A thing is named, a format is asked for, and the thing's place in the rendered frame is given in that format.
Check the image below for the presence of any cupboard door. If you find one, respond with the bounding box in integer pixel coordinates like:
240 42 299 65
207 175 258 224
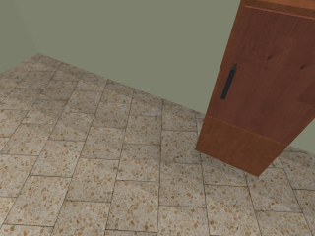
209 5 315 144

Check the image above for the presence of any handle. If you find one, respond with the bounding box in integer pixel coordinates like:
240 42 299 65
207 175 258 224
220 63 237 100

